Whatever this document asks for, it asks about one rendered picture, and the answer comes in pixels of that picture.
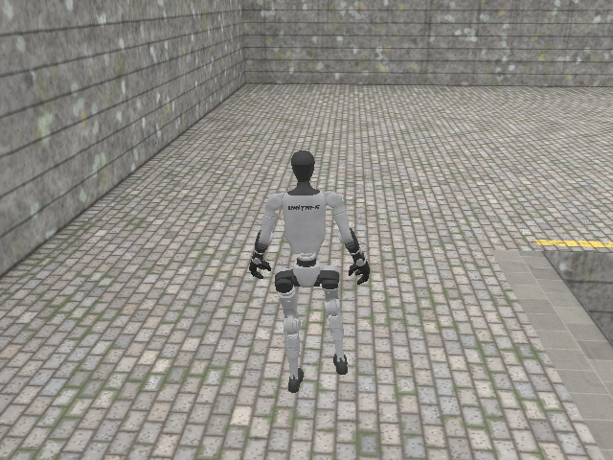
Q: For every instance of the robot right thigh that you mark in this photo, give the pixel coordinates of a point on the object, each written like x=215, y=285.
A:
x=329, y=278

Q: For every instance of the robot left forearm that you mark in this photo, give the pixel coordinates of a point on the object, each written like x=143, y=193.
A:
x=259, y=251

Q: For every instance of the right robot hand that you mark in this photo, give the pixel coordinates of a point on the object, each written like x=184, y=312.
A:
x=364, y=269

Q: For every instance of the robot left upper arm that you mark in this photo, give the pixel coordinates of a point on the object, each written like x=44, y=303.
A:
x=273, y=203

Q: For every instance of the robot right upper arm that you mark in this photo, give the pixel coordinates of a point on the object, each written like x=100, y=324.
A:
x=339, y=213

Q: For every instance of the robot right forearm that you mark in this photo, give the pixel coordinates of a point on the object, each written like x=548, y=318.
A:
x=355, y=251

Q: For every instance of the right robot foot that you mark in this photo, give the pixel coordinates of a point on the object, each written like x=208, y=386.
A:
x=341, y=367

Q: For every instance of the left robot hand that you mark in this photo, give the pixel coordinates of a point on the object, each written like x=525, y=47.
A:
x=253, y=268

